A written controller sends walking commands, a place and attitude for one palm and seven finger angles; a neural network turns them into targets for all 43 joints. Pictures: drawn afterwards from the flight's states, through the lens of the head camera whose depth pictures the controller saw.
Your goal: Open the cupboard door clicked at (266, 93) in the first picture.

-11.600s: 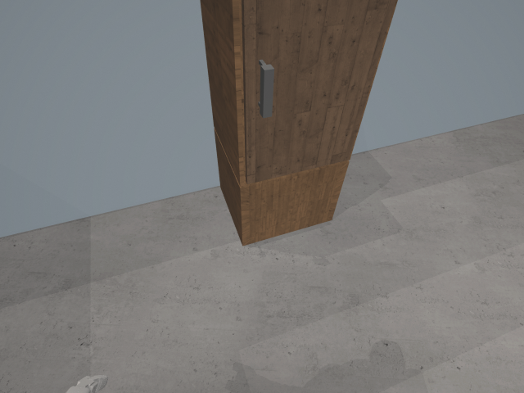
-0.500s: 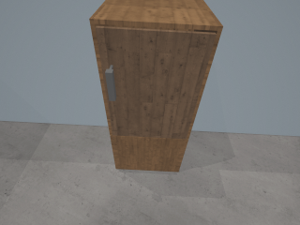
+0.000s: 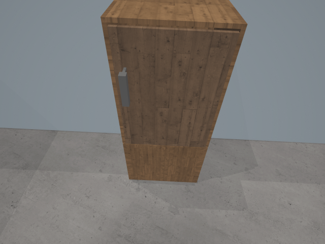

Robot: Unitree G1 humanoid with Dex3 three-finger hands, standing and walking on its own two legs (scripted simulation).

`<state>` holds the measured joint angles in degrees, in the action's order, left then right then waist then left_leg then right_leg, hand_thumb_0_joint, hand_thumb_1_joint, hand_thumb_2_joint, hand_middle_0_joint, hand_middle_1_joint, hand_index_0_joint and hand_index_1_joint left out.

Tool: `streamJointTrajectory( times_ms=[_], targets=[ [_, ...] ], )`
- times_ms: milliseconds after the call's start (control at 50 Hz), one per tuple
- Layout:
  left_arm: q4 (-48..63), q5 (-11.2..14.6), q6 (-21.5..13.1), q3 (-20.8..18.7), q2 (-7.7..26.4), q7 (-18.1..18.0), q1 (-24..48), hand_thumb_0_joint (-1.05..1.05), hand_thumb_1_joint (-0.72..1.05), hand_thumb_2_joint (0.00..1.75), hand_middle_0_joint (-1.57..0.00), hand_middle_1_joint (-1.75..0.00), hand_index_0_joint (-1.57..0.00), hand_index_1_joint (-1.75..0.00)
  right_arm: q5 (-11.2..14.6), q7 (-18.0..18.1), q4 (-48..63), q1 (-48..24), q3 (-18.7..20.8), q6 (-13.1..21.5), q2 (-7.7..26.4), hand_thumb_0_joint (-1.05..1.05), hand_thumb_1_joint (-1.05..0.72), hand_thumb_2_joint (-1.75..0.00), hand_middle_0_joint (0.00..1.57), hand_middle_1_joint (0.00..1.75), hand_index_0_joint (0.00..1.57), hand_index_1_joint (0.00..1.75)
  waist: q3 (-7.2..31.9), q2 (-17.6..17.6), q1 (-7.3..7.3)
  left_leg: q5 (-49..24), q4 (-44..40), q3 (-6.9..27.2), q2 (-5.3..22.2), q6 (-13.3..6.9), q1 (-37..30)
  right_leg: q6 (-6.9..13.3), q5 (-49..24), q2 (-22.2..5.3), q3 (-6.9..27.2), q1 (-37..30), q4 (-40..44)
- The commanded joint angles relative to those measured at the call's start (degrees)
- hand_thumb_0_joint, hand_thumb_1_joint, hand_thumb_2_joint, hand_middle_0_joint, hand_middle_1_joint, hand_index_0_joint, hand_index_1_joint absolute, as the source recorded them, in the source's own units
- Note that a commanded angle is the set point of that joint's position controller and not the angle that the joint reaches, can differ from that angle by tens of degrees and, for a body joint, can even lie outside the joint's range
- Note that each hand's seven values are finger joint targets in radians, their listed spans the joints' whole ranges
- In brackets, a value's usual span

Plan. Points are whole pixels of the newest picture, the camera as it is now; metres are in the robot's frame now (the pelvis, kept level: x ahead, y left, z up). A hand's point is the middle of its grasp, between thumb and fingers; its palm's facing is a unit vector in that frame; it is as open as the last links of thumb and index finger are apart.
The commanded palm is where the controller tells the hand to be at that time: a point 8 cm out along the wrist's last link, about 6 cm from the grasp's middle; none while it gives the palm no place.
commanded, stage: shuffle to correct the standing spot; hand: left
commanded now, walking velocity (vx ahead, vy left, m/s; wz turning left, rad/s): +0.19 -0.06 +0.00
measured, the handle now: (125, 86) +0.65 +0.18 +0.04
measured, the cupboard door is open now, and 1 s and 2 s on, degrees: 0 0 0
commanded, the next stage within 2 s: come to a stop and stand still in 0.32 s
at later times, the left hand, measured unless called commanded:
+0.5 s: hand out of the picture +0.13 +0.16 -0.17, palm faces -0.02 -0.98 -0.20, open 7.3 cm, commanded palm none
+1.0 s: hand out of the picture +0.13 +0.19 -0.19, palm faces +0.08 -0.98 -0.19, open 7.3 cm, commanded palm none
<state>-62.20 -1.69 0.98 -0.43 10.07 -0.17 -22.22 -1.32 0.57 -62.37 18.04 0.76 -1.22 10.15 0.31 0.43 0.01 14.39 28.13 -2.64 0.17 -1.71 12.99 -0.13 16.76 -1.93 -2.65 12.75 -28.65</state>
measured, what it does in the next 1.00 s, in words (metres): steps on the spot: right foot, then left foot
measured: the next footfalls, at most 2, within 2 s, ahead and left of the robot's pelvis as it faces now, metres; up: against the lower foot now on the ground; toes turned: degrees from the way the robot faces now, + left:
right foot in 0.56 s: +0.24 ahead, -0.18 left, +0.00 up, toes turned -7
left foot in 0.94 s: +0.11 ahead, +0.09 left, +0.00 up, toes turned +5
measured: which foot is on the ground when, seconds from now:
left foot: down 0.00-0.58, up 0.60-0.92, down 0.94-1.00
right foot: down 0.00-0.22, up 0.24-0.54, down 0.56-0.92, up 0.94-1.00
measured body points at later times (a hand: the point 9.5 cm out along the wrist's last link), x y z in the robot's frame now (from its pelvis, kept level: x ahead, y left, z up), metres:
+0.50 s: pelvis +0.09 -0.03 +0.00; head +0.10 -0.03 +0.45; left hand +0.13 +0.21 -0.15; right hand +0.02 -0.22 -0.16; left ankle +0.05 +0.09 -0.74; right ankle +0.18 -0.16 -0.71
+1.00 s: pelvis +0.06 +0.00 -0.01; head +0.06 +0.02 +0.43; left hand +0.13 +0.24 -0.17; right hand +0.13 -0.26 -0.14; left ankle +0.07 +0.09 -0.74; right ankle +0.17 -0.16 -0.71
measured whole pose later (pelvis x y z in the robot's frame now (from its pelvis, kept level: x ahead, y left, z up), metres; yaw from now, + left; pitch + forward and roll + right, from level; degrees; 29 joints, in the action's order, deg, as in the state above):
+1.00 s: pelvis +0.06 +0.00 -0.01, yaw +1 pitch -2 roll -1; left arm -55.3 -1.4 4.9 -4.3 12.2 -1.5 -11.2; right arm -2.0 0.7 -54.6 13.3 3.4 -1.3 10.3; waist -1.1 3.2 -0.4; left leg 19.4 37.0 -4.3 1.1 -2.0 16.4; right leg -1.9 18.7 -3.9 -0.8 29.6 -45.3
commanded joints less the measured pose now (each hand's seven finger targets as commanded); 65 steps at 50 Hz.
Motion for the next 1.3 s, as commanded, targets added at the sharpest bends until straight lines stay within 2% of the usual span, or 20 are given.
streamJointTrajectory(
  times_ms=[0, 80, 160, 200, 220, 320, 480, 520, 540, 560, 580, 620, 740, 860, 880, 920, 940, 1000, 1100, 1280],
  targets=[
    [1.9, 0.1, -1.9, -1.6, 4.9, -0.5, -4.9, 0.0, 0.9, 0.9, -0.2, -0.3, -0.2, -0.3, 0.4, 0.6, 3.6, 0.0, 1.9, 1.6, 7.0, 0.0, -0.9, -0.9, 0.2, 0.3, 0.2, 0.3, -8.3, -0.2, 1.13, 20.3, -7.1, 7.8, 5.6, -2.0, 10.1, 2.8, 11.4, -3.2, 6.7, 0.4, 6.8],
    [0.7, 0.6, -2.6, -3.0, 7.8, -1.8, -9.2, 0.0, 0.9, 0.9, -0.2, -0.3, -0.2, -0.3, 0.4, -0.1, 4.5, -0.6, 1.5, 2.0, 2.7, 0.0, -0.9, -0.9, 0.2, 0.3, 0.2, 0.3, -8.1, 9.6, 1.54, 11.2, 14.4, -1.4, 1.4, -0.5, 15.0, 9.5, 24.5, -14.5, 22.2, -0.7, 18.4],
    [2.1, 0.3, -2.3, -2.7, 4.5, -1.6, -2.5, 0.0, 0.9, 0.9, -0.2, -0.3, -0.2, -0.3, 0.4, -0.1, 1.7, 7.3, 1.3, 3.0, 0.1, 0.0, -0.9, -0.9, 0.2, 0.3, 0.2, 0.3, -7.4, 2.1, -3.6, 7.8, 1.3, -1.7, 2.1, -0.5, -3.4, 7.2, 18.1, -8.6, 9.9, 13.9, 8.4],
    [3.3, 0.5, -2.2, -1.7, -0.9, -0.9, -1.7, 0.0, 0.9, 0.9, -0.2, -0.3, -0.2, -0.3, -0.1, 1.1, -1.4, 16.4, 2.9, 3.7, 6.3, 0.0, -0.9, -0.9, 0.2, 0.3, 0.2, 0.3, -7.6, -16.9, -5.98, 20.3, -15.9, 22.0, 17.1, -5.3, -11.1, 1.8, 11.7, 1.5, -2.1, 25.3, -15.3],
    [5.5, -0.1, -2.4, -1.9, -0.1, -0.6, 2.0, 0.0, 0.9, 0.9, -0.2, -0.3, -0.2, -0.3, -0.2, 1.8, -1.5, 17.8, 3.4, 3.8, 8.1, 0.0, -0.9, -0.9, 0.2, 0.3, 0.2, 0.3, -10.4, -13.3, -6.14, 16.9, -20.3, 28.6, 23.1, -9.5, -11.3, 1.6, 11.9, -0.1, -0.4, 30.0, -23.7],
    [4.6, -0.2, -2.1, -2.2, -1.4, 0.6, 1.7, 0.0, 0.9, 0.9, -0.2, -0.3, -0.2, -0.3, 0.1, 1.9, 0.4, 10.1, 1.9, 5.6, 4.1, 0.0, -0.9, -0.9, 0.2, 0.3, 0.2, 0.3, -9.2, -2.2, -1.45, -3.2, -18.7, 14.4, 19.5, -10.1, -4.5, 0.2, 1.0, -5.4, 2.1, 24.8, -27.7],
    [5.5, 0.7, -2.1, -2.3, -1.6, 0.0, 4.1, 0.0, 0.9, 0.9, -0.2, -0.3, -0.2, -0.3, -0.2, 2.1, -0.7, 8.5, 2.1, 4.2, 3.3, 0.0, -0.9, -0.9, 0.2, 0.3, 0.2, 0.3, -5.9, -6.9, -0.08, -21.3, -7.9, 1.6, 12.8, -5.0, 0.0, -0.3, -8.6, -1.5, -3.9, 3.6, -2.5],
    [2.8, 0.7, -3.3, -3.0, 3.8, -1.2, -3.6, 0.0, 0.9, 0.9, -0.2, -0.3, -0.2, -0.3, 0.6, 1.6, -1.1, 9.0, 1.6, 3.9, 1.5, 0.0, -0.9, -0.9, 0.2, 0.3, 0.2, 0.3, 1.4, 2.2, 3.1, -8.5, 2.7, -1.4, 7.5, 0.3, 6.0, 0.5, -30.5, -7.2, 3.3, -13.9, 3.1],
    [2.9, 0.7, -3.8, -3.6, 8.5, -1.8, -3.4, 0.0, 0.9, 0.9, -0.2, -0.3, -0.2, -0.3, 1.2, 1.2, -0.7, 12.1, 1.6, 3.3, -0.2, 0.0, -0.9, -0.9, 0.2, 0.3, 0.2, 0.3, 6.4, 11.2, 1.34, 10.1, 8.8, -3.5, 3.1, 2.6, 7.4, 4.7, -43.9, -18.0, 11.8, -17.3, 4.0],
    [4.2, 0.8, -3.5, -4.0, 10.8, -1.9, -2.2, 0.0, 0.9, 0.9, -0.2, -0.3, -0.2, -0.3, 1.5, 1.6, -0.3, 13.2, 2.3, 2.3, 0.6, 0.0, -0.9, -0.9, 0.2, 0.3, 0.2, 0.3, 7.7, 10.8, 0.61, 19.2, 15.2, -1.9, 2.6, 2.7, 4.8, 8.5, -50.8, -21.9, 12.5, -13.5, 5.2],
    [5.5, 0.6, -2.8, -4.1, 10.2, -2.3, 0.4, 0.0, 0.9, 0.9, -0.2, -0.3, -0.2, -0.3, 1.2, 1.8, 0.2, 12.0, 2.5, 1.7, -0.4, 0.0, -0.9, -0.9, 0.2, 0.3, 0.2, 0.3, 2.7, 5.0, 0.2, 19.7, 18.9, -0.7, 2.4, 2.4, 6.2, 9.7, -55.7, -22.0, 10.8, -9.1, 4.6],
    [5.0, 0.5, -2.9, -4.1, 8.5, -3.0, 2.0, 0.0, 0.9, 0.9, -0.2, -0.3, -0.2, -0.3, 1.2, 1.9, 0.4, 8.3, 2.4, 0.2, -0.3, 0.0, -0.9, -0.9, 0.2, 0.3, 0.2, 0.3, 1.9, 13.6, 1.21, 20.9, 29.5, 1.2, 3.0, 3.2, 9.6, 11.9, -59.4, -21.9, 12.7, -6.9, 4.5],
    [9.1, 0.0, -0.7, -5.5, 10.4, -3.9, 9.8, 0.0, 0.9, 0.9, -0.2, -0.3, -0.2, -0.3, 0.1, -0.1, 4.4, 2.8, 3.8, -2.7, 1.4, 0.0, -0.9, -0.9, 0.2, 0.3, 0.2, 0.3, 1.4, 7.9, 0.46, 11.5, 35.1, 2.2, 2.3, 4.3, 9.4, 10.5, -22.9, -20.0, 8.5, 5.3, 11.0],
    [12.5, -0.8, 1.0, -5.7, 11.0, -2.8, 15.1, 0.0, 0.9, 0.9, -0.2, -0.3, -0.2, -0.3, 0.3, -0.7, 4.8, 9.5, 3.9, -1.0, 1.9, 0.0, -0.9, -0.9, 0.2, 0.3, 0.2, 0.3, 1.7, 9.8, -3.33, 8.2, 8.2, -2.6, 0.1, 2.1, -6.8, 4.6, 10.5, -14.3, 8.3, 16.3, 13.5],
    [12.6, -0.5, 1.6, -5.2, 9.9, -2.5, 14.9, 0.0, 0.9, 0.9, -0.2, -0.3, -0.2, -0.3, 0.4, -0.5, 4.5, 12.3, 3.7, -0.7, 2.6, 0.0, -0.9, -0.9, 0.2, 0.3, 0.2, 0.3, 1.4, 5.6, -4.83, 6.2, -0.4, -2.5, -0.1, 2.1, -11.1, 2.3, 15.1, -11.2, 5.9, 19.7, 7.9],
    [13.7, 1.0, 2.6, -3.7, 2.2, -1.9, 14.5, 0.0, 0.9, 0.9, -0.2, -0.3, -0.2, -0.3, -0.9, 0.2, 7.8, 6.0, 4.9, 0.0, 11.0, 0.0, -0.9, -0.9, 0.2, 0.3, 0.2, 0.3, -8.3, -25.4, -4.28, 34.2, -24.2, 27.0, 19.1, -4.1, 9.2, -2.8, 14.4, 1.7, -1.1, 25.3, -20.8],
    [14.2, 0.9, 2.5, -4.2, 4.4, -1.4, 14.9, 0.0, 0.9, 0.9, -0.2, -0.3, -0.2, -0.3, -1.1, 0.8, 10.5, -2.1, 4.4, -0.1, 11.6, 0.0, -0.9, -0.9, 0.2, 0.3, 0.2, 0.3, -12.4, -18.5, -1.36, 35.2, -27.9, 27.0, 21.7, -8.0, 20.4, -1.6, 7.4, -1.8, 6.7, 20.9, -25.7],
    [9.1, -0.3, 1.6, -4.5, 4.6, 0.2, 5.9, 0.0, 0.9, 0.9, -0.2, -0.3, -0.2, -0.3, -0.8, 1.2, 10.8, -6.6, 3.1, 1.9, 8.4, 0.0, -0.9, -0.9, 0.2, 0.3, 0.2, 0.3, -6.3, -5.8, 2.58, 21.8, -21.5, 17.0, 14.9, -5.3, 11.2, -1.6, -1.7, 0.4, 5.7, 20.6, -37.8],
    [7.8, -0.1, 0.1, -3.7, 4.8, 0.6, 6.9, 0.0, 0.9, 0.9, -0.2, -0.3, -0.2, -0.3, -0.1, 2.0, 6.2, 5.2, 3.3, 3.1, 6.9, 0.0, -0.9, -0.9, 0.2, 0.3, 0.2, 0.3, -2.8, -4.9, -2.7, 10.6, -18.8, 15.0, 14.7, -5.4, -9.6, -2.3, -2.2, -0.2, 4.3, 26.9, -31.4],
    [6.7, 0.1, 0.9, -2.4, 2.5, 0.5, 8.1, 0.0, 0.9, 0.9, -0.2, -0.3, -0.2, -0.3, -0.4, 2.8, 1.7, 9.9, 3.0, 3.0, 6.3, 0.0, -0.9, -0.9, 0.2, 0.3, 0.2, 0.3, -2.2, -7.9, -3.54, -5.3, -17.3, 13.9, 17.4, -7.5, -9.6, -2.1, 4.5, -2.3, 2.8, 17.5, -15.7]
  ],
)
